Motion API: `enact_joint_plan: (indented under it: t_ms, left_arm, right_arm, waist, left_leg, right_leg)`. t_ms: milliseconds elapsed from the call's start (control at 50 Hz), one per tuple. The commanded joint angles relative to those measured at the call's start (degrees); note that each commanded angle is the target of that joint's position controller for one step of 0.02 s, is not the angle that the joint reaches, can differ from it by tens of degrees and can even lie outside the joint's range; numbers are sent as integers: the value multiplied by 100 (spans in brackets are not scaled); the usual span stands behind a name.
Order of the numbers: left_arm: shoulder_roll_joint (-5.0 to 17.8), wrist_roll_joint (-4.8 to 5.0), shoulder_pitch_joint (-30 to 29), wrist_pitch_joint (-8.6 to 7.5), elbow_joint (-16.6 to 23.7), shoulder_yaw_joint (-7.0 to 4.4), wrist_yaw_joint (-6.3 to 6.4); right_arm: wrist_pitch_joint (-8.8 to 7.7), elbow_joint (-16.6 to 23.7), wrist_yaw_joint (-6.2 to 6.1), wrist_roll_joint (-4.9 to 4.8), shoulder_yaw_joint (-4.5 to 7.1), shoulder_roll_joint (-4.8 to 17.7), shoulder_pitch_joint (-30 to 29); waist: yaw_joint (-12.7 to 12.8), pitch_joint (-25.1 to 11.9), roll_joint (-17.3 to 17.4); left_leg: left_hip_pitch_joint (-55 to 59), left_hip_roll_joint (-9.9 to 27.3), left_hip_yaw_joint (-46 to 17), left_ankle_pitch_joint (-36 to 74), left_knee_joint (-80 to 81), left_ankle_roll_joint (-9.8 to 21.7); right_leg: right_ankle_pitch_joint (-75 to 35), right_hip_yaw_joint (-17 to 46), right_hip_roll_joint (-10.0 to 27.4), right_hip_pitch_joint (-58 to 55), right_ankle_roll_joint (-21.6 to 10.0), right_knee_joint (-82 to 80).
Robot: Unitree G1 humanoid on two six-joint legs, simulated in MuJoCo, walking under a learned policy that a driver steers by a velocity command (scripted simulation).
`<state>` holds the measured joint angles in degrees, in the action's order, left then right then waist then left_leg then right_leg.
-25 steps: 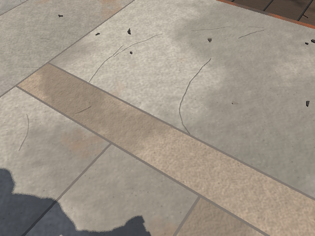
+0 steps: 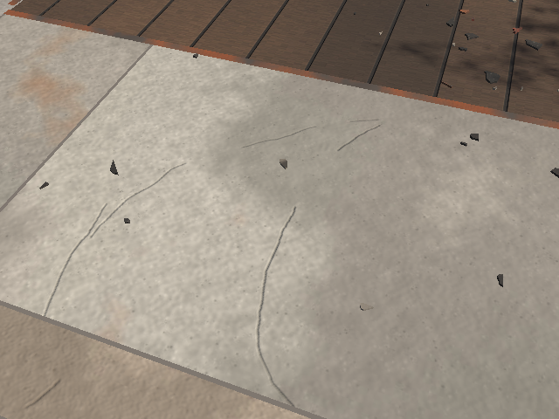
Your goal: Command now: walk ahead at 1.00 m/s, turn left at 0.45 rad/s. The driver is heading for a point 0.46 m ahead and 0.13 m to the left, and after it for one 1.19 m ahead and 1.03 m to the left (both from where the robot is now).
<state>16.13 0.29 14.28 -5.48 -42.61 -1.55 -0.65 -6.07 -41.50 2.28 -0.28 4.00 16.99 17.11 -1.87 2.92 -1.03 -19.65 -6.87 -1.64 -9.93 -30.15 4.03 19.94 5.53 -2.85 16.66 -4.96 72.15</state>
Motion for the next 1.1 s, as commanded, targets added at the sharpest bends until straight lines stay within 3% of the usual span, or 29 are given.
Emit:
enact_joint_plan:
  t_ms: [20,80,160,260,300,320,340,360,380,400,420,440,480,560,620,680,720,740,760,780,800,820,840,860,880,920,1000,1040,1100]
  left_arm:
    - [454,-116,-680,-339,783,-70,-27]
    - [376,-160,-947,-327,937,-34,-4]
    - [123,-128,-2135,-423,1322,59,-96]
    - [524,100,-2323,-410,1474,-200,-8]
    - [887,138,-1173,-419,1347,-425,89]
    - [1088,157,353,-347,1125,-508,186]
    - [1573,5,1134,-287,864,-573,125]
    - [1175,68,1103,-249,785,-525,39]
    - [717,61,768,-183,806,-443,90]
    - [605,-8,568,-123,676,-399,115]
    - [511,-108,463,-81,532,-371,103]
    - [391,-200,280,-87,436,-323,106]
    - [130,-98,-13,-112,280,-271,45]
    - [549,1,-598,-181,225,-373,65]
    - [964,-1,-315,-215,101,-456,101]
    - [1442,-12,155,-125,3,-524,95]
    - [1752,6,179,20,49,-585,126]
    - [1770,12,-42,45,183,-584,138]
    - [1336,11,-22,-19,168,-454,140]
    - [331,-83,838,-228,537,-121,46]
    - [910,73,412,-473,786,-125,-13]
    - [1153,234,-430,-549,976,-175,6]
    - [985,199,-606,-569,1021,-131,55]
    - [870,22,-528,-521,884,-114,106]
    - [882,-24,-194,-426,800,-144,91]
    - [893,-74,-190,-248,754,-181,80]
    - [340,-203,-1537,-234,1252,-13,30]
    - [321,-81,-1849,-269,1399,-42,-21]
    - [687,151,-1958,-276,1476,-209,-13]
  right_arm:
    - [-72,224,32,18,57,404,488]
    - [-43,82,-69,-183,26,394,660]
    - [38,-7,-255,-182,92,576,826]
    - [144,-288,-293,-306,94,436,1269]
    - [224,-219,-256,-198,144,598,1047]
    - [255,22,-236,-10,96,500,701]
    - [187,168,-212,-195,-211,-430,1659]
    - [217,185,-296,-412,-251,-83,1580]
    - [237,229,-341,-372,-130,343,800]
    - [244,324,-339,-231,-86,466,242]
    - [238,461,-300,-95,-73,400,-241]
    - [288,561,-237,-126,-64,234,-267]
    - [448,717,-162,-272,-125,-96,-289]
    - [495,987,-25,-165,-190,11,-586]
    - [417,1092,118,-109,-177,206,-1248]
    - [374,1225,203,-147,-51,526,-1500]
    - [438,1082,192,-247,171,979,-548]
    - [510,717,146,-239,390,1372,812]
    - [601,350,32,-306,502,1578,1700]
    - [552,626,-3,-221,453,2007,944]
    - [430,928,-4,-93,379,1630,962]
    - [312,860,-9,-45,341,1390,971]
    - [197,799,17,-17,309,1343,682]
    - [128,823,20,16,257,1192,285]
    - [98,894,-17,95,221,1102,-26]
    - [112,837,-81,-15,124,786,-198]
    - [160,612,-306,-142,145,819,-39]
    - [189,476,-334,-181,223,963,235]
    - [202,313,-378,-266,238,850,434]
  waist:
    - [60,-288,213]
    - [176,77,271]
    - [-195,434,387]
    - [-181,178,653]
    - [575,-699,757]
    - [1291,-1782,640]
    - [883,-3138,-1724]
    - [918,-3032,-2195]
    - [1085,-1822,-1508]
    - [1030,-1045,-598]
    - [932,-486,-114]
    - [651,-248,-282]
    - [354,-22,-406]
    - [-10,388,-187]
    - [242,543,292]
    - [145,281,-45]
    - [-560,-353,-586]
    - [-1248,-997,-548]
    - [-1483,-1088,271]
    - [-190,-1516,2379]
    - [-573,-2585,1564]
    - [-679,-1599,684]
    - [-301,-841,-154]
    - [25,-522,-484]
    - [354,-396,-191]
    - [502,-5,-13]
    - [66,469,79]
    - [-199,264,210]
    - [-210,189,548]
  left_leg:
    - [1926,1312,-2988,-745,1830,1177]
    - [1319,1326,-2811,-285,1996,1313]
    - [-147,971,-2285,-176,2261,985]
    - [563,1048,-2496,670,1518,559]
    - [819,836,-2221,2623,-191,245]
    - [-38,712,-1991,2254,-1916,114]
    - [-1994,55,-1298,-1418,-4227,-167]
    - [-2784,609,-1000,-1868,-5157,-135]
    - [-3232,843,-752,-1433,-5242,-104]
    - [-3180,1048,-557,-1102,-5079,-107]
    - [-2979,1198,-454,-977,-4827,-82]
    - [-2727,1395,-500,-891,-4668,-62]
    - [-2646,1672,-475,-1008,-4530,-41]
    - [-2592,1830,-367,214,-3573,-193]
    - [-1876,1507,248,1544,-2152,-66]
    - [-985,770,992,1331,-1469,231]
    - [157,302,1250,455,-1604,477]
    - [1923,197,1072,386,-1454,737]
    - [3636,512,262,578,-1058,1003]
    - [4769,1629,-2889,-585,-276,2052]
    - [5018,2233,-4949,-3003,1085,2349]
    - [4169,2159,-4909,-3214,1646,1924]
    - [3050,2037,-4536,-2606,1746,1747]
    - [2127,1776,-3931,-1808,1644,1623]
    - [1421,1535,-3510,-1344,1610,1659]
    - [575,1218,-2804,-849,1771,1617]
    - [-811,512,-1676,-97,1787,1228]
    - [-1045,553,-1788,-604,1800,970]
    - [55,761,-2293,-920,1301,753]
  right_leg:
    - [-315,307,487,2089,86,-794]
    - [-242,153,520,2110,425,-1905]
    - [-2367,-130,162,820,682,-3708]
    - [-2494,50,34,-234,680,-4571]
    - [-1845,-6,187,-1510,416,-4464]
    - [-1048,531,934,-3333,122,-3922]
    - [885,3661,2735,-5565,-970,-4515]
    - [2597,4919,2916,-5309,-987,-5226]
    - [2234,3916,2518,-4452,-681,-5422]
    - [966,2912,2295,-3561,-513,-5449]
    - [-39,2194,2056,-2709,-448,-5582]
    - [-504,1708,1943,-2114,-424,-5704]
    - [-767,1028,1885,-1479,-402,-5990]
    - [-1786,-391,1756,-706,-293,-6493]
    - [-2265,-1338,1439,-742,-41,-6747]
    - [-5674,-1730,1463,-1539,154,-6056]
    - [-8297,-1790,1644,-1856,168,-4285]
    - [-8403,-1689,1631,-1126,178,-2668]
    - [-4229,-1641,984,431,449,-349]
    - [1261,-934,-91,2603,653,2027]
    - [878,333,27,3188,413,2085]
    - [403,300,246,3386,280,1519]
    - [95,289,432,3174,274,867]
    - [-64,341,635,2638,326,397]
    - [-163,446,727,2197,433,118]
    - [-133,349,845,1900,655,-635]
    - [-2156,-216,497,971,959,-2972]
    - [-3057,-259,258,101,985,-3692]
    - [-2829,204,332,171,993,-4303]
